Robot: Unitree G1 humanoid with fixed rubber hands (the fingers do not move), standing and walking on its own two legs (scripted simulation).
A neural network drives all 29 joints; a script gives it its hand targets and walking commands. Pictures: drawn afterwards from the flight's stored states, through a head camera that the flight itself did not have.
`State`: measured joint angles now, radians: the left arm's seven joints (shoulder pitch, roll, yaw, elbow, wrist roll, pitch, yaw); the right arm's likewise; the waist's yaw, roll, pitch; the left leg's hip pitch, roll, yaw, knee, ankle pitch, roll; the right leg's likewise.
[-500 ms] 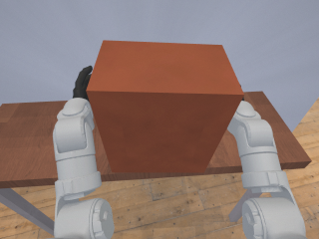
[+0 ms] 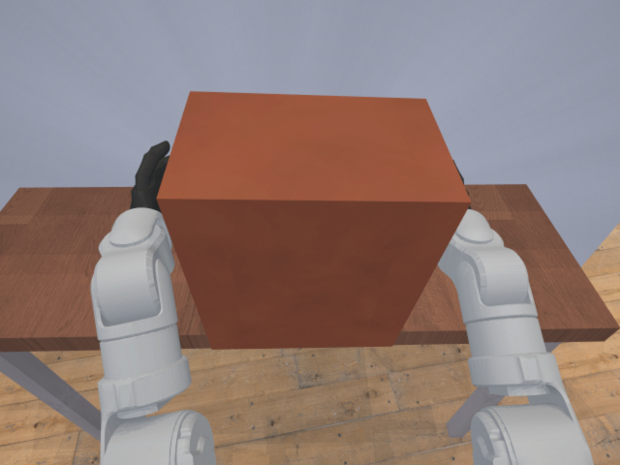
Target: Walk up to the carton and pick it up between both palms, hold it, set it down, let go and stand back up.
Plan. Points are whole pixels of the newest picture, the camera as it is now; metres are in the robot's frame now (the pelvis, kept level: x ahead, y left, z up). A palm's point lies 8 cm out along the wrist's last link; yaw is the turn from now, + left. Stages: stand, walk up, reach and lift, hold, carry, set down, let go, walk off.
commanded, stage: reach and lift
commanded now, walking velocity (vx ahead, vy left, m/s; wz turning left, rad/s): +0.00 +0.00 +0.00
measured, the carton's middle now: (306, 238) +0.36 +0.01 +0.13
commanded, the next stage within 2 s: hold in 0.54 s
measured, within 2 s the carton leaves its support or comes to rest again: neither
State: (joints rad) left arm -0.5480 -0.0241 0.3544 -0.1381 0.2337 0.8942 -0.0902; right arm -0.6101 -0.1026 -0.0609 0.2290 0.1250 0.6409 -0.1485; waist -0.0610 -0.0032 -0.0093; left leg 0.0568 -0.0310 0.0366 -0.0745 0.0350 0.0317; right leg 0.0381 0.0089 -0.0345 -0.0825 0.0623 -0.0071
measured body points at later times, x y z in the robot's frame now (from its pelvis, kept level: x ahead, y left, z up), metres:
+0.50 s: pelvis +0.01 +0.00 +0.00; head +0.00 +0.00 +0.45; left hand +0.36 +0.17 +0.19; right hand +0.37 -0.18 +0.16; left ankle +0.00 +0.09 -0.76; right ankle +0.01 -0.11 -0.76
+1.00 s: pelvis +0.00 +0.00 +0.00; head +0.00 +0.00 +0.45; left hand +0.36 +0.17 +0.19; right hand +0.37 -0.18 +0.16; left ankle +0.00 +0.09 -0.76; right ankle +0.01 -0.11 -0.76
